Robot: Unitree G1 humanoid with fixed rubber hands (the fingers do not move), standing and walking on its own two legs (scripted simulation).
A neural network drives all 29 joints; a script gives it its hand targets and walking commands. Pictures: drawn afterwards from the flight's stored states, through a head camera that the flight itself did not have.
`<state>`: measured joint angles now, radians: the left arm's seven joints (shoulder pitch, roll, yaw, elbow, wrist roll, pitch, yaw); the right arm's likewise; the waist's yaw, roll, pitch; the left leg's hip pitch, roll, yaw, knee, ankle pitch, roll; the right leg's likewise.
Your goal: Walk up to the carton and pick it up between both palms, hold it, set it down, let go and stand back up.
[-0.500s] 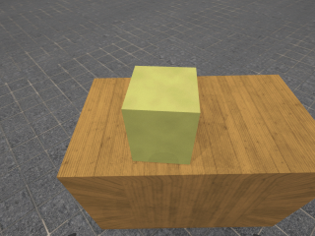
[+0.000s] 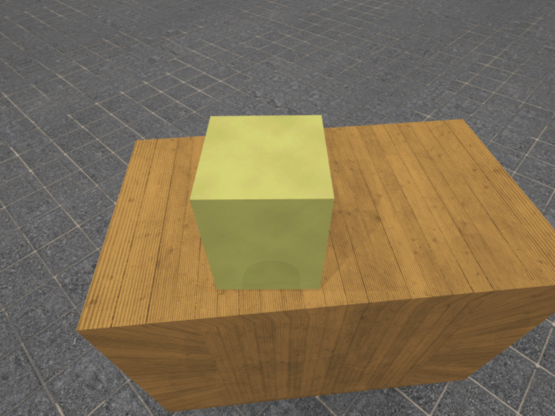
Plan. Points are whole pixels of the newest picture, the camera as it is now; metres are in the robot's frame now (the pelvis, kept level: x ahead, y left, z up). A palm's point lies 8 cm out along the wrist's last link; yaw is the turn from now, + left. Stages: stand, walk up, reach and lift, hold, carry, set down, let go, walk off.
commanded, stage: walk up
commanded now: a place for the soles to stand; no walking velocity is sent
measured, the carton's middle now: (267, 205) +0.49 +0.03 +0.02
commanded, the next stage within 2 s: none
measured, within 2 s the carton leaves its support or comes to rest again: neither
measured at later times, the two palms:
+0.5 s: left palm (102, 413) +0.18 +0.28 -0.10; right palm out of the picture +0.06 -0.22 -0.12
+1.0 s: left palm (106, 404) +0.19 +0.28 -0.10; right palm out of the picture +0.04 -0.21 -0.10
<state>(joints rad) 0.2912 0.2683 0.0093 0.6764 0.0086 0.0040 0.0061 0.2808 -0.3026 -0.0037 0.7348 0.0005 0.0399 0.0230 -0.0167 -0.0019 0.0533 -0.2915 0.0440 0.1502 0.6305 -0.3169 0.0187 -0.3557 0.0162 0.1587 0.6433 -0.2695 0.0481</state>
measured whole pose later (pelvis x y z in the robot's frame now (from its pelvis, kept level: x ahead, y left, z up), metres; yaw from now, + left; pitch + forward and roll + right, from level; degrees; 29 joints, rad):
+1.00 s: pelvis +0.04 +0.05 +0.00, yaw -10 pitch -2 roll +0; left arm 0.21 0.25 -0.01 0.76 0.02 0.02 0.03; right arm 0.39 -0.30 0.01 0.68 -0.01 0.04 0.01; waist -0.03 0.00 0.07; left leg -0.17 -0.01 0.18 0.57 -0.37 0.07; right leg -0.30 -0.02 0.06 0.59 -0.26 0.04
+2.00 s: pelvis +0.05 +0.02 +0.01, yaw -7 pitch -2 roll +0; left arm 0.28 0.24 -0.02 0.84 0.01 0.00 0.02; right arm 0.40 -0.25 0.00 0.83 0.00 0.00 -0.01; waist -0.01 0.00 0.04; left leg -0.11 0.01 0.12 0.49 -0.34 0.02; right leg -0.23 0.00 0.00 0.54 -0.27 -0.01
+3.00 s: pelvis +0.00 +0.00 +0.00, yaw -3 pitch -6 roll -1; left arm 0.14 0.24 0.08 0.53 0.02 0.21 -0.03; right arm 0.27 -0.08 0.00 0.57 -0.01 -0.06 -0.04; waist -0.01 0.01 0.11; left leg -0.19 0.07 0.06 0.63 -0.33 0.00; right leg -0.23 0.02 -0.09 0.58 -0.24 -0.05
